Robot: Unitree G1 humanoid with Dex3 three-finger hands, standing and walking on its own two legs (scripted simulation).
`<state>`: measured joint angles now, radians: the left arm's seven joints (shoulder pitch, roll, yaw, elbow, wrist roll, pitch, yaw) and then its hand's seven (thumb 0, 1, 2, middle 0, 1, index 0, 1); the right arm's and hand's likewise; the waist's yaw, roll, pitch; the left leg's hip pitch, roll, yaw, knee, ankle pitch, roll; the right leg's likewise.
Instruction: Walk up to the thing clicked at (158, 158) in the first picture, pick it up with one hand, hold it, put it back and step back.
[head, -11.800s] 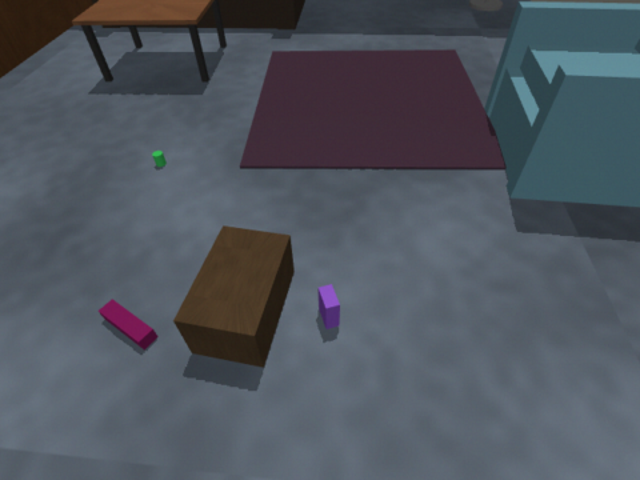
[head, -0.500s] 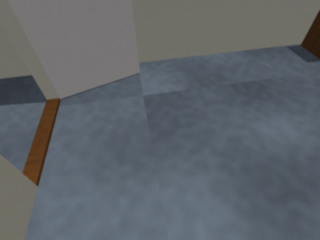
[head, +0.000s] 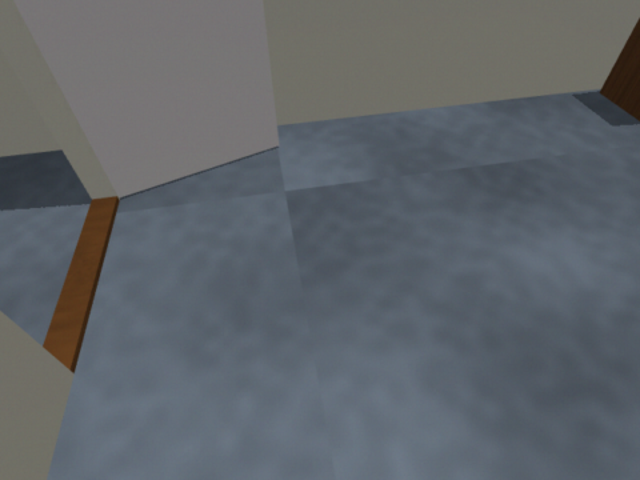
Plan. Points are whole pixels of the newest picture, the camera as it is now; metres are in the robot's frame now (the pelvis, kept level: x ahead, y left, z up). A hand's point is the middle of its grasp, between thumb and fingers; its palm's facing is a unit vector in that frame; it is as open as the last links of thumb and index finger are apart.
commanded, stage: stand
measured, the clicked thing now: out of the picture +0.39 -1.40 -0.75
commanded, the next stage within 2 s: walk up in 0.46 s
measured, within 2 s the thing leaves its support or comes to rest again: neither
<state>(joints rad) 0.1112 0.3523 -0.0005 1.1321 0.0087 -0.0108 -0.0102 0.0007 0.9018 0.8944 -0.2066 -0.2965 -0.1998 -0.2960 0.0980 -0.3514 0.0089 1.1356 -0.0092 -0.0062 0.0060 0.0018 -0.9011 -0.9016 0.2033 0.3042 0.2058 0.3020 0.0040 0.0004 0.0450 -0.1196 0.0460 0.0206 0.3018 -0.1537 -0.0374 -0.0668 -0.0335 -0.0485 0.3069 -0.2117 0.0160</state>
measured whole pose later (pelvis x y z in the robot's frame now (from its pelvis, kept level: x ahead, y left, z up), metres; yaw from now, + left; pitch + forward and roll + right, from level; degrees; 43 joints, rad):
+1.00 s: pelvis +0.15 +0.05 -0.01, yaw -1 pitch -3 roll +1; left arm 0.23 0.45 0.05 0.97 0.02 -0.03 -0.09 0.00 0.90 0.89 -0.20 -0.30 -0.20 -0.30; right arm 0.32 -0.39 -0.07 0.93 -0.02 -0.08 0.05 0.00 -0.90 -0.90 0.21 0.30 0.21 0.30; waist -0.01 -0.06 0.09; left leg -0.02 0.00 0.11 0.36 -0.29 0.02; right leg -0.49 -0.07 0.03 0.80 -0.25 0.00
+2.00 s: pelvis +0.60 +0.02 -0.03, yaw -2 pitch -2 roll +1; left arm 0.23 0.42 0.06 0.89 0.02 -0.06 -0.09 0.00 0.90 0.89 -0.21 -0.30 -0.20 -0.30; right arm 0.37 -0.44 -0.05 0.85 -0.01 -0.06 0.04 0.00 -0.90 -0.90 0.21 0.30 0.21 0.30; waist -0.02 0.02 0.08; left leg -0.14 0.10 0.09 0.67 -0.45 0.00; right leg -0.39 -0.06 -0.06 0.61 -0.18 -0.02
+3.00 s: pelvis +0.89 +0.01 -0.02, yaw +0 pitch -2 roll +0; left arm 0.24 0.39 0.01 0.87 0.02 -0.06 -0.02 0.00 0.90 0.89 -0.21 -0.30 -0.20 -0.30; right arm 0.26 -0.42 -0.03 0.91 -0.01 -0.01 0.02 0.00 -0.90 -0.90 0.20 0.30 0.21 0.30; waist 0.02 0.05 0.10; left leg -0.41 0.04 0.01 0.81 -0.42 0.02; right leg -0.34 -0.06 -0.05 0.63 -0.25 0.00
